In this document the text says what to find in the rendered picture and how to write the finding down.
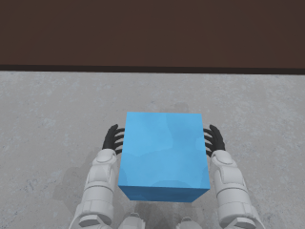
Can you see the right robot hand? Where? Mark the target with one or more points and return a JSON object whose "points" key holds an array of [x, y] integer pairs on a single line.
{"points": [[216, 140]]}

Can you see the robot left thigh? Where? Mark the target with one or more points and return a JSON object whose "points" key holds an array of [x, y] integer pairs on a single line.
{"points": [[132, 223]]}

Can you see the right robot forearm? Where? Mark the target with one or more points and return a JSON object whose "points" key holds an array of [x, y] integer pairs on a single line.
{"points": [[234, 204]]}

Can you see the left robot forearm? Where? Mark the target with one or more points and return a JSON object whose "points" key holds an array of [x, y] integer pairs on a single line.
{"points": [[96, 204]]}

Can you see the carton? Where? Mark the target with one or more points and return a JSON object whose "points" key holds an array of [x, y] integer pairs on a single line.
{"points": [[164, 157]]}

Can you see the right robot shin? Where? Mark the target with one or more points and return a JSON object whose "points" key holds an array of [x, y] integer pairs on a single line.
{"points": [[186, 219]]}

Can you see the left robot hand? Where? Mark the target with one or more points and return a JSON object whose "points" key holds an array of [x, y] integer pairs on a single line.
{"points": [[110, 138]]}

